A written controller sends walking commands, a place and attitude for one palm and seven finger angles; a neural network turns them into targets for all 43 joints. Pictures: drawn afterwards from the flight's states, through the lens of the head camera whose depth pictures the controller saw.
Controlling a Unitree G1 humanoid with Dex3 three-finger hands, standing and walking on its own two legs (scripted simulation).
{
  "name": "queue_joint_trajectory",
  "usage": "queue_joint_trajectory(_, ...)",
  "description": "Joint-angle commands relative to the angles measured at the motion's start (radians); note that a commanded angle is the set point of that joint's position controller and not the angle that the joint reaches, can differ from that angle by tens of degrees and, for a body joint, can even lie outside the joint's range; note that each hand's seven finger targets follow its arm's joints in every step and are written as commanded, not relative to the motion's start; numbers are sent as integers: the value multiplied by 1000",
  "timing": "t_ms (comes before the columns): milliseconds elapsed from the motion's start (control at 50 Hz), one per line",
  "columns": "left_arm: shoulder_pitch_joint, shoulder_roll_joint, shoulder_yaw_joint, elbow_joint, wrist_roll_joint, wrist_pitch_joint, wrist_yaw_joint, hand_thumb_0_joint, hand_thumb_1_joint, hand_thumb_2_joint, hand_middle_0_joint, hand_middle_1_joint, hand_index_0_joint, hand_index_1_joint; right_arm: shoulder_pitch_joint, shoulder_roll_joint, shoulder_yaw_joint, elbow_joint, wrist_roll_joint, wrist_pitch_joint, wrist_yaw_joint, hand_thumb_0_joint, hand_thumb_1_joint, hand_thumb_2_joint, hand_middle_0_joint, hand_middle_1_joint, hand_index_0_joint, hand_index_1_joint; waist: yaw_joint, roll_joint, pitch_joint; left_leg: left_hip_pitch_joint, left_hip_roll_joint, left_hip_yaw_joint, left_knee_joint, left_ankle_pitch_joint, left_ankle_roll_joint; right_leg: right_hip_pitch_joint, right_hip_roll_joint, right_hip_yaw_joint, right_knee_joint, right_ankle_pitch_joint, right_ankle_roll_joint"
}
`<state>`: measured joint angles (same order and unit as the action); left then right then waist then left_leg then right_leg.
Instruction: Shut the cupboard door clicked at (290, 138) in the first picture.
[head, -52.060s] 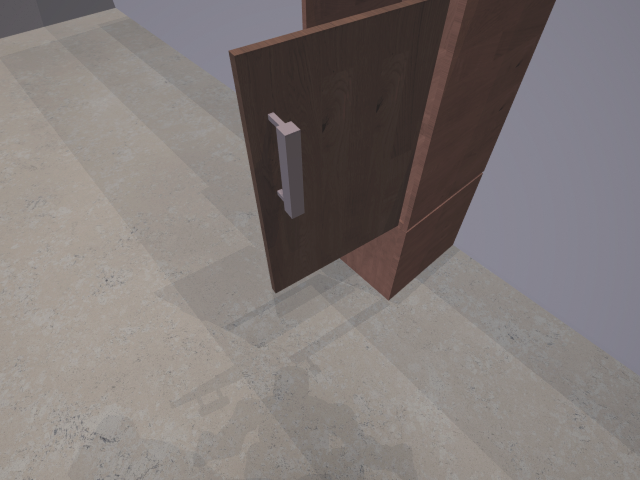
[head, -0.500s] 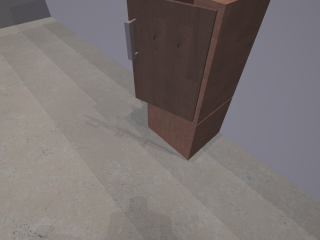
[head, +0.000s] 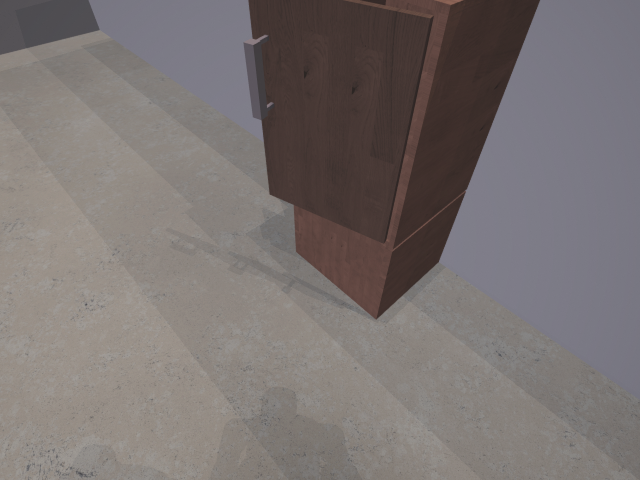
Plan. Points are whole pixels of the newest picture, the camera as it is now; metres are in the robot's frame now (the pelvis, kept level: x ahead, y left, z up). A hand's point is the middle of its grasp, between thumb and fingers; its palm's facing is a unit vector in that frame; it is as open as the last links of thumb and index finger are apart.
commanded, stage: look to check the result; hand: left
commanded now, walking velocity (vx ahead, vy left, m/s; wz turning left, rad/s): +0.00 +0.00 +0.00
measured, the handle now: (262, 78) +0.94 +0.19 +0.05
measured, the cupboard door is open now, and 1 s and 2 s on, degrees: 15 15 15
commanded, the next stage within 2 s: walk to a spot facing it in 0.26 s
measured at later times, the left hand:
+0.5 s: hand out of the picture +0.02 +0.18 -0.18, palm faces +0.04 -0.97 -0.23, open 7.3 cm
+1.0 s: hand out of the picture +0.01 +0.22 -0.17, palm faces +0.30 -0.92 -0.25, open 7.3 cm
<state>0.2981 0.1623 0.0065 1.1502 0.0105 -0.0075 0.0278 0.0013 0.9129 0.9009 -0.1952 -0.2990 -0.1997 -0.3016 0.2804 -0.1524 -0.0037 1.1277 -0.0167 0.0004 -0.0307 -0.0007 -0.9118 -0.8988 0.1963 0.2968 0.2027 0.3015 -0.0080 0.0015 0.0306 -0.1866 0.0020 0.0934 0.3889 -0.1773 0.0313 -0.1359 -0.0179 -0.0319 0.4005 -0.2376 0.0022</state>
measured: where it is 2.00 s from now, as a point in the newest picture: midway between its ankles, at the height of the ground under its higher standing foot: outside the picture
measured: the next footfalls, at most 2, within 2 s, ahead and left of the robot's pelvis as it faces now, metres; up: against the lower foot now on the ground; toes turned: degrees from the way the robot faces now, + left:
right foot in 1.16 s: +0.07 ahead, -0.14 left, +0.00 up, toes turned +25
left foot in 1.48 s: -0.06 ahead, +0.10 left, +0.00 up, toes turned +41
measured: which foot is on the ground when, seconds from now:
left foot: down 0.00-1.00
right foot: down 0.00-0.74, up 0.76-1.00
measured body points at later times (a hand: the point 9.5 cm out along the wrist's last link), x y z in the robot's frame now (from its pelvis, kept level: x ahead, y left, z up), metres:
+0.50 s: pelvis +0.01 -0.01 +0.00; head +0.02 -0.01 +0.45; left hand +0.02 +0.23 -0.16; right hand +0.03 -0.25 -0.16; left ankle +0.02 +0.10 -0.74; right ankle -0.01 -0.12 -0.74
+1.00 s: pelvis -0.02 +0.00 -0.01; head +0.03 +0.02 +0.44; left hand -0.01 +0.27 -0.15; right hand +0.10 -0.23 -0.15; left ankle +0.02 +0.09 -0.74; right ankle +0.01 -0.16 -0.69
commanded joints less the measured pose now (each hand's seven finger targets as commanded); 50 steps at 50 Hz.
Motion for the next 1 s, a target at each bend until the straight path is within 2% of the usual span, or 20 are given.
queue_joint_trajectory(0,57,111,21,-22,3,-11,7,0,900,900,-200,-300,-200,-300,48,-124,-21,-24,5,-9,-8,0,-900,-900,200,300,200,300,-2,-8,33,32,113,-121,-81,44,5,-72,-79,81,-98,70,-37)
queue_joint_trajectory(280,13,150,23,-24,2,-12,2,0,900,900,-200,-300,-200,-300,-5,-160,-21,-24,4,-8,-6,0,-900,-900,200,300,200,300,0,15,41,42,113,-125,-89,52,-1,-53,-85,84,-125,72,-41)
queue_joint_trajectory(320,10,167,25,-27,3,-17,1,0,900,900,-200,-300,-200,-300,-11,-178,-23,-28,6,-10,-6,0,-900,-900,200,300,200,300,2,-7,22,58,117,-125,-82,87,0,-44,-85,83,-124,102,-42)
queue_joint_trajectory(360,-1,164,25,-28,2,-16,1,0,900,900,-200,-300,-200,-300,-15,-174,-23,-26,4,-11,-6,0,-900,-900,200,300,200,300,0,2,17,57,117,-126,-83,91,-1,-35,-89,82,-125,107,-41)
queue_joint_trajectory(400,9,124,21,-27,0,-6,6,0,900,900,-200,-300,-200,-300,-2,-124,-13,-25,2,-2,-3,0,-900,-900,200,300,200,300,0,12,19,29,109,-127,-61,119,-10,-25,-98,61,-94,118,-32)
queue_joint_trajectory(460,21,143,40,-50,2,6,10,0,900,900,-200,-300,-200,-300,0,-128,-20,-48,2,10,-1,0,-900,-900,200,300,200,300,7,8,16,-29,100,-135,0,152,-9,-15,-117,32,-32,144,-34)
queue_joint_trajectory(520,17,170,61,-86,6,13,12,0,900,900,-200,-300,-200,-300,-15,-138,-35,-83,2,21,2,0,-900,-900,200,300,200,300,13,-37,12,-97,72,-128,85,142,-14,-10,-160,30,-4,165,-61)
queue_joint_trajectory(560,5,191,76,-116,8,19,14,0,900,900,-200,-300,-200,-300,-19,-124,-44,-103,0,31,6,0,-900,-900,200,300,200,300,14,-98,8,-147,40,-99,195,80,-26,-13,-231,58,-21,146,-103)
queue_joint_trajectory(620,-28,203,88,-163,17,19,18,0,900,900,-200,-300,-200,-300,-43,-118,-59,-150,-4,46,14,0,-900,-900,200,300,200,300,13,-174,29,-217,32,-59,448,-257,-45,-45,-350,82,-41,271,-188)
queue_joint_trajectory(640,-49,210,93,-178,22,19,19,0,900,900,-200,-300,-200,-300,-47,-112,-62,-162,-1,45,19,0,-900,-900,200,300,200,300,5,-176,46,-225,55,-62,438,-305,-47,-50,-374,57,-14,324,-195)
queue_joint_trajectory(660,-64,217,97,-189,23,18,18,0,900,900,-200,-300,-200,-300,-39,-109,-62,-170,1,42,24,0,-900,-900,200,300,200,300,-5,-149,42,-206,66,-64,352,-281,-48,-42,-365,17,49,382,-173)
queue_joint_trajectory(680,-69,216,100,-199,18,18,15,0,900,900,-200,-300,-200,-300,-11,-116,-61,-170,0,39,27,0,-900,-900,200,300,200,300,-20,-90,13,-128,71,-66,225,-138,-42,-60,-333,-34,141,380,-127)
queue_joint_trajectory(700,-53,198,99,-215,9,25,10,0,900,900,-200,-300,-200,-300,40,-155,-66,-168,-6,29,28,0,-900,-900,200,300,200,300,-35,91,-24,-25,134,-200,74,185,5,-153,-231,-117,302,227,-39)
queue_joint_trajectory(720,-30,143,86,-240,2,31,6,0,900,900,-200,-300,-200,-300,76,-241,-83,-168,-17,26,21,0,-900,-900,200,300,200,300,-36,350,-34,56,320,-487,-14,473,114,-308,-76,-148,496,-267,42)
queue_joint_trajectory(740,-93,151,84,-260,13,47,16,0,900,900,-200,-300,-200,-300,119,-257,-91,-152,-22,33,11,0,-900,-900,200,300,200,300,-78,296,-44,1,346,-569,-113,246,145,-320,-37,-23,660,-408,20)
queue_joint_trajectory(760,-125,151,89,-271,14,54,13,0,900,900,-200,-300,-200,-300,97,-263,-91,-162,-22,34,5,0,-900,-900,200,300,200,300,-59,231,-17,-46,331,-578,-142,49,128,-379,-52,42,732,-331,16)
queue_joint_trajectory(780,-134,155,92,-273,17,50,6,0,900,900,-200,-300,-200,-300,49,-249,-88,-179,-21,31,2,0,-900,-900,200,300,200,300,-41,169,9,-84,307,-552,-151,-61,121,-405,-61,65,755,-250,21)
queue_joint_trajectory(820,-124,150,93,-273,18,37,-5,0,900,900,-200,-300,-200,-300,8,-228,-81,-201,-19,18,-2,0,-900,-900,200,300,200,300,-19,83,-22,-56,258,-489,-130,-19,121,-411,-61,69,725,-160,38)
queue_joint_trajectory(860,-101,140,91,-277,16,33,-8,0,900,900,-200,-300,-200,-300,-5,-235,-86,-209,-17,15,-2,0,-900,-900,200,300,200,300,-14,82,-76,4,228,-443,-106,44,126,-399,-46,60,662,-154,48)
queue_joint_trajectory(980,-114,136,85,-313,15,38,-6,0,900,900,-200,-300,-200,-300,-18,-265,-106,-229,-20,33,8,0,-900,-900,200,300,200,300,-28,142,-79,-26,192,-482,-106,-31,126,-317,3,33,462,-194,53)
